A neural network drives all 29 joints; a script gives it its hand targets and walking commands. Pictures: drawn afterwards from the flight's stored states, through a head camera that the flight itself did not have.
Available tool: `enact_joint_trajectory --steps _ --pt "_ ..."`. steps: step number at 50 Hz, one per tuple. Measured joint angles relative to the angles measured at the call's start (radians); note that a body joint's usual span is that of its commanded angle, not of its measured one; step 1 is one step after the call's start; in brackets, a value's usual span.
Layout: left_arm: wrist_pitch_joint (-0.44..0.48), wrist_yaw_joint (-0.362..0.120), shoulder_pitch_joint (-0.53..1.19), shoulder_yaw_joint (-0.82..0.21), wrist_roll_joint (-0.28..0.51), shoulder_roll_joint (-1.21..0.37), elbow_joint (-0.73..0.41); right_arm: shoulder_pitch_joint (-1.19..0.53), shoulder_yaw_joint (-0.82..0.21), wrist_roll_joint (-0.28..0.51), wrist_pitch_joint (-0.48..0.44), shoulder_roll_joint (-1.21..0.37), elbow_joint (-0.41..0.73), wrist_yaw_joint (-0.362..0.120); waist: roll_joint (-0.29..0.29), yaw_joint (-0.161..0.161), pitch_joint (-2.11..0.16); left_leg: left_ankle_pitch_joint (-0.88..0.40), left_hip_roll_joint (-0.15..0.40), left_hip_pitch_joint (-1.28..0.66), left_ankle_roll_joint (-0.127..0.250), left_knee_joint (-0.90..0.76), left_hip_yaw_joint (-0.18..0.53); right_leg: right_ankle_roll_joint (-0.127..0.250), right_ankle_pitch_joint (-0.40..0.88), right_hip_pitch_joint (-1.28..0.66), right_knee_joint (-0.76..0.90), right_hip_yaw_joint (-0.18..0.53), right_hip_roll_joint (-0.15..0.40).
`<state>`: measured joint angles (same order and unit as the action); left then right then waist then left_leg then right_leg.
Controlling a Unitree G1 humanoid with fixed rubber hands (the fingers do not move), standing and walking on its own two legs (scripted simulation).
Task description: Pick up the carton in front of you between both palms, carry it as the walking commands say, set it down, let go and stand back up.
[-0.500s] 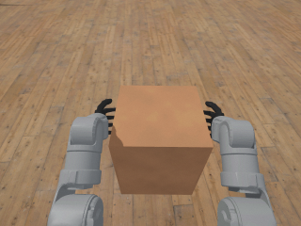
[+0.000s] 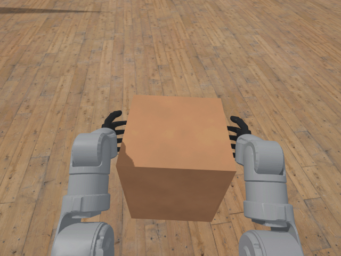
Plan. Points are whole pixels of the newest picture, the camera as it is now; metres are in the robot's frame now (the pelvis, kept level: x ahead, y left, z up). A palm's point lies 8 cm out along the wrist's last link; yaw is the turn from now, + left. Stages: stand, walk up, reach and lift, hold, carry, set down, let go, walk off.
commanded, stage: carry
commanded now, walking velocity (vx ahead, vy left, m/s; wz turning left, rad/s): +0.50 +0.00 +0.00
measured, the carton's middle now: (174, 160) +0.35 +0.01 +0.03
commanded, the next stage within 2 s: none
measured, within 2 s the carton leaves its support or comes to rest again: neither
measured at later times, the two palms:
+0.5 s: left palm (135, 93) +0.55 +0.13 +0.08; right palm (233, 95) +0.57 -0.17 +0.07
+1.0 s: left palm (134, 42) +0.86 +0.17 +0.09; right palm (209, 45) +0.85 -0.12 +0.09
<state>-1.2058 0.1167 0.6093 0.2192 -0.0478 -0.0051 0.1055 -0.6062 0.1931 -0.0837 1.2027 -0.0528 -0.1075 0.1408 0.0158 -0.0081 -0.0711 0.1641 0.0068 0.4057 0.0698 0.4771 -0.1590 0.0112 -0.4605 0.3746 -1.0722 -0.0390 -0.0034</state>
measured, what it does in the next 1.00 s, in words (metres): walks ahead: right foot, then left foot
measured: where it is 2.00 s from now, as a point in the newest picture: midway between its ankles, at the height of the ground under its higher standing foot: (170, 130)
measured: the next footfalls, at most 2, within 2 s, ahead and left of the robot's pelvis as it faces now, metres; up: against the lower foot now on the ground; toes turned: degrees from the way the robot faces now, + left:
right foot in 0.34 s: +0.38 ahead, -0.12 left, +0.00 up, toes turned -9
left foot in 0.80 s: +0.65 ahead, +0.12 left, +0.00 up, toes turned +12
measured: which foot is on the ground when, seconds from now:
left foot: down 0.00-0.34, up 0.36-0.78, down 0.80-1.00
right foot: up 0.00-0.32, down 0.34-0.84, up 0.86-1.00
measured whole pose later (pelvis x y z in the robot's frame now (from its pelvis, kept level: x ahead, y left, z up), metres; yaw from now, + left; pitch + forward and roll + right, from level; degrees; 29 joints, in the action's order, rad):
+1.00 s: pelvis +0.59 +0.03 +0.01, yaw -1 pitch +4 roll -1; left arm -1.23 0.09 0.16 0.12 -0.12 -0.14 -0.29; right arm -0.14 0.10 -0.11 1.23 -0.13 0.29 0.08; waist 0.02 -0.02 -0.11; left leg 0.18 0.05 0.27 0.05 0.38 -0.23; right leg 0.00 -0.32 0.50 -1.01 -0.09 0.09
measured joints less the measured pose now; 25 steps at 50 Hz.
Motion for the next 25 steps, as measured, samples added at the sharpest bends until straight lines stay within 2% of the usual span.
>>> enact_joint_trajectory --steps 3,8,12,15,17,19,20,22,23,25 --pt "-0.014 -0.001 -0.055 -0.005 -0.019 -0.035 -0.046 0.080 0.010 -0.003 0.016 -0.021 0.070 -0.001 -0.012 -0.001 0.011 0.007 0.008 -0.087 -0.004 -0.083 0.007 -0.017 0.074 0.113 0.038 -0.023 0.030" --pt "-0.001 -0.003 -0.187 -0.019 -0.043 -0.105 -0.216 0.217 0.028 -0.017 0.005 -0.078 0.247 -0.016 -0.018 -0.002 0.018 0.040 0.017 -0.220 -0.017 -0.181 0.020 -0.046 0.186 0.201 0.284 -0.039 0.068" --pt "0.017 -0.016 -0.313 -0.032 -0.055 -0.148 -0.351 0.323 0.003 -0.024 -0.011 -0.112 0.363 -0.053 -0.015 0.005 -0.004 0.105 0.020 -0.328 -0.040 -0.216 0.020 -0.042 0.304 0.195 0.464 -0.074 0.069" --pt "0.014 -0.020 -0.386 -0.070 -0.063 -0.140 -0.400 0.375 -0.045 -0.027 -0.007 -0.093 0.387 -0.066 -0.019 0.005 -0.032 0.183 0.026 -0.404 -0.064 -0.200 0.020 -0.027 0.379 0.144 0.585 -0.116 0.051" --pt "0.004 -0.024 -0.408 -0.085 -0.066 -0.135 -0.403 0.403 -0.062 -0.031 0.003 -0.087 0.396 -0.068 -0.024 0.001 -0.052 0.271 0.038 -0.421 -0.083 -0.102 0.023 -0.004 0.403 0.073 0.661 -0.156 0.037" --pt "0.015 -0.028 -0.416 -0.106 -0.072 -0.134 -0.363 0.425 -0.055 -0.033 0.006 -0.081 0.386 -0.069 -0.061 0.011 -0.066 0.315 0.075 -0.336 -0.089 0.156 0.044 0.053 0.371 0.068 0.589 -0.180 0.018" --pt "0.014 -0.029 -0.417 -0.112 -0.073 -0.133 -0.342 0.437 -0.051 -0.036 0.009 -0.081 0.381 -0.069 -0.062 0.013 -0.066 0.316 0.065 -0.264 -0.086 0.316 0.072 0.065 0.335 0.060 0.567 -0.185 0.020" --pt "0.009 -0.030 -0.430 -0.118 -0.073 -0.131 -0.322 0.459 -0.058 -0.039 0.017 -0.079 0.372 -0.069 -0.049 0.018 -0.062 0.304 0.044 -0.125 -0.071 0.547 0.093 0.067 0.295 0.018 0.581 -0.187 0.027" --pt "0.007 -0.030 -0.441 -0.121 -0.073 -0.130 -0.322 0.467 -0.064 -0.040 0.019 -0.078 0.369 -0.068 -0.044 0.019 -0.061 0.278 0.044 -0.066 -0.065 0.596 0.090 0.058 0.294 -0.008 0.606 -0.186 0.027" --pt "0.008 -0.030 -0.464 -0.123 -0.071 -0.127 -0.332 0.477 -0.076 -0.040 0.018 -0.078 0.367 -0.067 -0.037 0.024 -0.059 0.221 0.057 0.027 -0.064 0.584 0.080 0.054 0.290 -0.062 0.659 -0.183 0.025"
